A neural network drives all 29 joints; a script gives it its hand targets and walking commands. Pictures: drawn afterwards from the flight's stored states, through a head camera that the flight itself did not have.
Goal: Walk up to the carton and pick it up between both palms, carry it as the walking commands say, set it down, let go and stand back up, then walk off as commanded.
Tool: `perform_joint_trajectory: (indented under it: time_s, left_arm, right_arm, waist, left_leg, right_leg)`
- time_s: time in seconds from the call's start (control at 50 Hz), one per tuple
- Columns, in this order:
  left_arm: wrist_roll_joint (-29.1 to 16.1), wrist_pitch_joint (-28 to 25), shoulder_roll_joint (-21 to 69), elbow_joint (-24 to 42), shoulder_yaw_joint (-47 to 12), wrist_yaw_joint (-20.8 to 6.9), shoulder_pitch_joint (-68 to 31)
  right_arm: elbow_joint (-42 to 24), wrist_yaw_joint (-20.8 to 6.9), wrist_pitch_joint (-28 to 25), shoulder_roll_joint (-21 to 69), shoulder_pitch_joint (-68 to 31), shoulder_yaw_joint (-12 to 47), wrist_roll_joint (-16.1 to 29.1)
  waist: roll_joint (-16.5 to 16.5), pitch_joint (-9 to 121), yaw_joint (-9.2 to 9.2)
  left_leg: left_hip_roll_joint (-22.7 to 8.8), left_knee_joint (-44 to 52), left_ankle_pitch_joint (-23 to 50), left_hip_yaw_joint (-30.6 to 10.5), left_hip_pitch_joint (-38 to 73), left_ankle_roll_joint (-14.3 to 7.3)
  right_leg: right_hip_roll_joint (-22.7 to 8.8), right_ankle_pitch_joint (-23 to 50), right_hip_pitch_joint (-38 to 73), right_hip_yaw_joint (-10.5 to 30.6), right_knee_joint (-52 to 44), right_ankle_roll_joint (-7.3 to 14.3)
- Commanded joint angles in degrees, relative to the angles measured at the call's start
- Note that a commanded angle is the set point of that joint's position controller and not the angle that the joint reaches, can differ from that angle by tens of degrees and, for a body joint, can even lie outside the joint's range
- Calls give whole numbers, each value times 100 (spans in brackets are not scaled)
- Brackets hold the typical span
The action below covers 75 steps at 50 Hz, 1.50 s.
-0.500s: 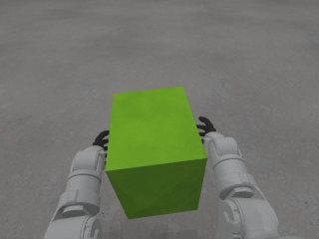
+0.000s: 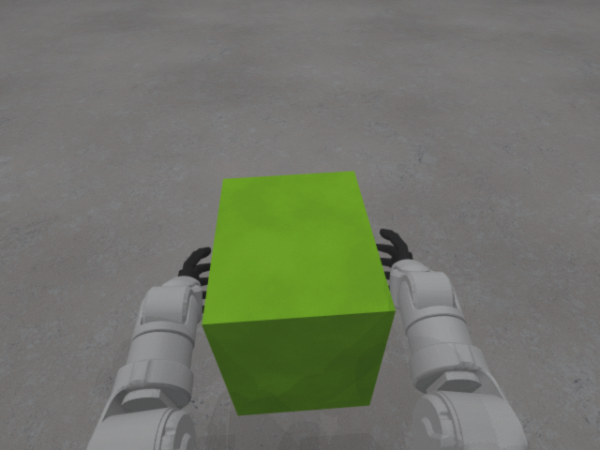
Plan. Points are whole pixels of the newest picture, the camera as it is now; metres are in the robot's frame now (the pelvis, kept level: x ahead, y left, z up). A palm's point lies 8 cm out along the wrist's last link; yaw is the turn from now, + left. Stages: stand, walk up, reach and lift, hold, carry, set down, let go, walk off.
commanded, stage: reach and lift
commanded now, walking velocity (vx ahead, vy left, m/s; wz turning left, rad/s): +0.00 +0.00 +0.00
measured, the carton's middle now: (296, 292) +0.36 +0.01 -0.01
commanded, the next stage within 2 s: hold in 0.46 s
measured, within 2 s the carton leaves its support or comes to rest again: neither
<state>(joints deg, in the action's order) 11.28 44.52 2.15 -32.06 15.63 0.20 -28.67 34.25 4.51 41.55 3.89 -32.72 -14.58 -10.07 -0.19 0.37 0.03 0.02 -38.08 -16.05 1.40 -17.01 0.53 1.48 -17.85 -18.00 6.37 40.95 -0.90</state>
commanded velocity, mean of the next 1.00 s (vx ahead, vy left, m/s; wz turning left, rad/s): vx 0.00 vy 0.01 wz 0.02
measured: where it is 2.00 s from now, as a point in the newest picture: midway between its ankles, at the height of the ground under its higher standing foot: outside the picture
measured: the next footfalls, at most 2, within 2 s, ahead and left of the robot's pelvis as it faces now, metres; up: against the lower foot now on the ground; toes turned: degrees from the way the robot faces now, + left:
left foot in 1.68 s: +0.01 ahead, +0.25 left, +0.00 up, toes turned +15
right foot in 1.94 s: -0.04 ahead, +0.06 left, +0.00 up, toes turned +20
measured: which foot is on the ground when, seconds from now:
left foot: down 0.00-1.00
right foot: down 0.00-1.00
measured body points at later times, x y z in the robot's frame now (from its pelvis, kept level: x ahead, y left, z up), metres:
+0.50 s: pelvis -0.01 +0.00 +0.00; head -0.05 -0.01 +0.45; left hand +0.31 +0.16 +0.04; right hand +0.33 -0.14 +0.05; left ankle +0.05 +0.13 -0.72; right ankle +0.05 -0.12 -0.72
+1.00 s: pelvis -0.01 +0.00 +0.00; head -0.05 -0.01 +0.45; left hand +0.31 +0.16 +0.04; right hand +0.33 -0.15 +0.05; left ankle +0.05 +0.13 -0.72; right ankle +0.05 -0.12 -0.72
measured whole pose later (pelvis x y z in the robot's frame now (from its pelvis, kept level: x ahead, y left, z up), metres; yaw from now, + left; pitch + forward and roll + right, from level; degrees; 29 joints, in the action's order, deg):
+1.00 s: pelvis -0.01 +0.00 +0.00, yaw +0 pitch -6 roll +1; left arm 10.1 45.7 2.8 -26.8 14.1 0.5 -24.6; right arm 27.4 4.5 42.8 5.7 -27.5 -14.6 -10.1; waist 0.6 0.4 0.0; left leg 0.0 -38.1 -15.5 1.4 -16.5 0.5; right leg 1.5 -17.3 -17.5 6.4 40.9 -0.8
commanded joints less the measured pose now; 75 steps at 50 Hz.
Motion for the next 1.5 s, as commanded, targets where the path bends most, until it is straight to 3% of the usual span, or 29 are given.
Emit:
perform_joint_trajectory:
  time_s: [0.0,0.62,0.96,0.98,1.02,1.06,1.08,1.1,1.14,1.18,1.2,1.22,1.24,1.26,1.28,1.3,1.32,1.36,1.38,1.4,1.42,1.44,1.46,1.48]
  left_arm:
    - [-2157,-540,6792,2307,-3632,-1587,-5191]
    - [-2235,-400,6761,2660,-4046,-1531,-4825]
    - [-2166,-343,6685,2678,-4060,-1525,-4497]
    - [-2091,-250,6391,3010,-4027,-1449,-4830]
    - [-2113,-103,6332,3259,-4098,-1364,-4836]
    - [-2197,56,6262,3583,-4152,-1250,-4970]
    - [-2241,157,6235,3718,-4176,-1178,-4946]
    - [-2267,257,6223,3937,-4237,-1090,-4861]
    - [-2376,499,6224,4517,-4417,-883,-4696]
    - [-2451,766,6133,4912,-4547,-698,-4394]
    - [-2477,923,6039,5054,-4609,-610,-4184]
    - [-2510,1113,5986,5064,-4642,-532,-3918]
    - [-2571,1278,5953,5199,-4687,-457,-3778]
    - [-2611,1432,5835,5289,-4667,-389,-3722]
    - [-2651,1570,5857,5252,-4700,-345,-3561]
    - [-2754,1692,5967,5393,-4783,-306,-3364]
    - [-2857,1798,6025,5608,-4856,-254,-3198]
    - [-2998,1954,5953,6042,-4955,-136,-3050]
    - [-2992,2030,5883,6120,-4898,-71,-2828]
    - [-2952,2095,5759,6197,-4782,-13,-2599]
    - [-2881,2137,5620,6203,-4636,38,-2270]
    - [-2808,2137,5510,6293,-4563,84,-2059]
    - [-2779,2137,5502,6517,-4602,138,-2031]
    - [-2731,2158,5529,6608,-4576,171,-1944]
  right_arm:
    - [-1421,-2082,-171,6738,-3410,2936,1589]
    - [-1716,-2106,-59,6633,-3003,3143,1659]
    - [-1854,-2078,1,6645,-2789,3275,1679]
    - [-1981,-1962,171,6460,-3113,3294,1486]
    - [-2240,-1883,290,6461,-3054,3465,1517]
    - [-2531,-1793,452,6514,-3159,3676,1660]
    - [-2672,-1738,549,6485,-3261,3760,1761]
    - [-2898,-1680,647,6440,-3383,3876,1903]
    - [-3294,-1556,891,6490,-3247,4092,2151]
    - [-3547,-1420,1178,6470,-2865,4140,2264]
    - [-3721,-1355,1328,6363,-2642,4126,2297]
    - [-3866,-1272,1488,6156,-2270,4065,2290]
    - [-3991,-1182,1640,6031,-2002,4006,2268]
    - [-4087,-1070,1774,5943,-1723,3965,2192]
    - [-4296,-963,1888,5902,-1628,3980,2156]
    - [-4696,-848,1998,5949,-1624,4094,2228]
    - [-5049,-753,2116,5950,-1586,4175,2312]
    - [-5464,-585,2319,5852,-1376,4231,2346]
    - [-5562,-508,2425,5789,-1186,4269,2348]
    - [-5617,-437,2521,5712,-959,4304,2346]
    - [-5692,-369,2592,5667,-758,4327,2361]
    - [-5891,-354,2655,5680,-753,4403,2438]
    - [-6190,-370,2687,5720,-886,4520,2577]
    - [-6334,-385,2703,5751,-1145,4592,2743]
  waist:
    - [47,3358,246]
    - [42,2866,275]
    - [34,2813,219]
    - [-178,3377,-122]
    - [171,3204,-86]
    - [848,2946,-114]
    - [1298,2916,-128]
    - [1344,2863,-110]
    - [1074,2951,-31]
    - [887,3367,-9]
    - [533,3398,1]
    - [-383,3267,-24]
    - [-1353,3048,-67]
    - [-1417,2896,3]
    - [-1082,2900,19]
    - [-840,3003,1]
    - [-752,3149,-10]
    - [-875,3516,-26]
    - [-824,3680,-70]
    - [-614,3821,-107]
    - [0,4008,-147]
    - [1260,4034,-209]
    - [2365,3866,-166]
    - [2097,3535,-149]
  left_leg:
    - [387,1012,1066,-623,1392,-54]
    - [394,1013,185,-664,1430,-78]
    - [405,1013,380,-619,1521,-83]
    - [-791,389,1534,-776,866,-76]
    - [-559,138,785,-712,-173,-118]
    - [-58,-453,-467,-381,-1114,-31]
    - [183,-1184,-917,-105,-1132,19]
    - [101,-1285,-978,-40,-1049,21]
    - [58,-601,-685,16,-625,-62]
    - [111,269,-258,-78,217,-171]
    - [-102,732,291,-513,575,-254]
    - [-709,1068,1534,-1400,822,-441]
    - [-1330,1110,2655,-2239,990,-767]
    - [-1487,1388,2319,-2571,708,-1013]
    - [-1359,1347,2161,-2420,665,-1065]
    - [-1205,1197,2459,-2197,711,-1027]
    - [-1079,1065,2891,-2019,758,-981]
    - [-948,722,4022,-1781,767,-885]
    - [-846,445,4301,-1616,677,-799]
    - [-700,88,4227,-1422,250,-667]
    - [-372,-418,3179,-1084,-483,-429]
    - [160,-1085,592,-502,-1825,-118]
    - [239,-1880,-1662,-163,-2556,55]
    - [-125,-2344,-1745,-270,-2601,96]
  right_leg:
    - [335,1294,1270,-264,-1310,78]
    - [294,426,761,-214,-1377,213]
    - [292,511,742,-197,-1424,200]
    - [-846,1458,597,-207,-541,134]
    - [-1101,1018,814,240,-761,254]
    - [-1695,281,1082,1034,-1402,552]
    - [-2101,45,914,1458,-1779,784]
    - [-2306,2,690,1564,-1936,901]
    - [-2127,670,529,1088,-1660,752]
    - [-1803,1775,458,335,-912,335]
    - [-1586,1706,186,37,-443,64]
    - [-1094,1057,-389,-518,379,-188]
    - [-435,-885,-1221,-1126,972,-398]
    - [-161,-1532,-1262,-1200,1316,-477]
    - [-223,-1406,-1172,-1050,1374,-439]
    - [-191,-1179,-1061,-1034,1220,-390]
    - [-133,-1025,-880,-1062,1014,-363]
    - [-71,-763,-199,-1146,232,-302]
    - [-128,-348,305,-1150,-573,-234]
    - [-452,221,1047,-936,-1212,-139]
    - [-1103,1514,2027,-334,-1394,78]
    - [-2165,3710,2862,682,-1145,514]
    - [-3279,4892,2811,1404,-998,1127]
    - [-3418,4775,2341,1323,-1051,1246]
